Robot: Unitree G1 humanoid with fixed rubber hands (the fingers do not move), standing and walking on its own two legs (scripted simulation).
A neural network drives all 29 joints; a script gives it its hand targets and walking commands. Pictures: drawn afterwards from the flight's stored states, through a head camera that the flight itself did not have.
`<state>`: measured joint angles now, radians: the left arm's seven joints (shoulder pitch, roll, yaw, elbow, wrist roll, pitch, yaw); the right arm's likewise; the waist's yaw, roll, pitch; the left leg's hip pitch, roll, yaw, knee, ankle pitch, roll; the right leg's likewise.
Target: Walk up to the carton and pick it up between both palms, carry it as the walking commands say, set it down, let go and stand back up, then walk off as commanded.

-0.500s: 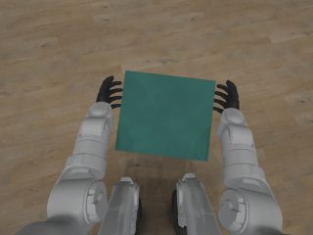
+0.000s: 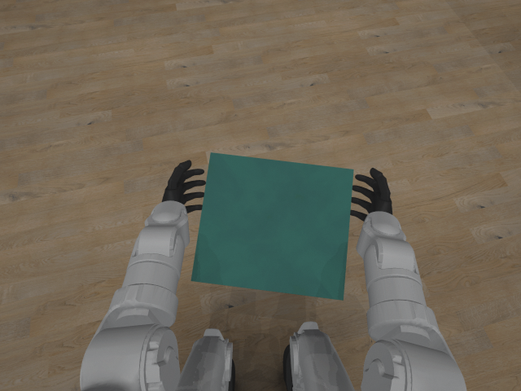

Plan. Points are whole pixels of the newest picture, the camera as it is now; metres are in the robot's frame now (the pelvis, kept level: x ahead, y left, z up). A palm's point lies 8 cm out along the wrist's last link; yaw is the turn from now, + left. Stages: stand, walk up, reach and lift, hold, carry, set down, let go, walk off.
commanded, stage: reach and lift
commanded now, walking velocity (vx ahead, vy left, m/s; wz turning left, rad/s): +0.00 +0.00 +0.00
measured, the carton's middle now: (273, 226) +0.41 -0.03 -0.12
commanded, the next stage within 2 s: none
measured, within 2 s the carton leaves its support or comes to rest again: neither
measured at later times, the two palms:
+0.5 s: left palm (157, 196) +0.40 +0.14 +0.05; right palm (404, 207) +0.37 -0.19 +0.05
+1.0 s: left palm (131, 181) +0.38 +0.15 +0.12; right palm (429, 197) +0.35 -0.19 +0.13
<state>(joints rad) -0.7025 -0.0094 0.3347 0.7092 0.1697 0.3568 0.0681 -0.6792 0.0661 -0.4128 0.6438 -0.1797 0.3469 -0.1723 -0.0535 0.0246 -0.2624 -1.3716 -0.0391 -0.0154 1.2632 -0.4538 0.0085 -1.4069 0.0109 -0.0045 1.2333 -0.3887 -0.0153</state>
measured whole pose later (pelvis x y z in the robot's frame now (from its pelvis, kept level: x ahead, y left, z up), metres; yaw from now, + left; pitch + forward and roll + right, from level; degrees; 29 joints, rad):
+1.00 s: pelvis +0.04 +0.01 +0.12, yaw -1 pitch +10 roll +0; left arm -0.38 -0.11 0.33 0.46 0.26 0.47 -0.04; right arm -0.36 0.15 -0.41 0.38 -0.29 0.47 0.03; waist -0.06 0.01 -0.09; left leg -0.49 -0.04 -0.02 0.56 -0.24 0.03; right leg -0.52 0.01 0.02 0.52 -0.18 0.00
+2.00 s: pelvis +0.05 +0.00 +0.14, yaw -1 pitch -6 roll +0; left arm -0.28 -0.13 0.27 0.27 0.30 0.72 -0.03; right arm -0.31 0.16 -0.30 0.23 -0.33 0.71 0.01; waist 0.00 0.01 0.01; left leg -0.04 -0.02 -0.03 0.34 -0.19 0.01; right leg -0.08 0.02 0.02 0.33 -0.14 -0.01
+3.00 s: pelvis +0.06 +0.00 +0.14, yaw -1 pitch -6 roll +0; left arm -0.21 -0.14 0.23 0.19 0.29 0.75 -0.01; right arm -0.25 0.15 -0.27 0.20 -0.30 0.72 0.03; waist 0.00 0.01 0.01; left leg -0.02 -0.02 -0.02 0.32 -0.19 0.01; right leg -0.06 0.02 0.03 0.31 -0.14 -0.01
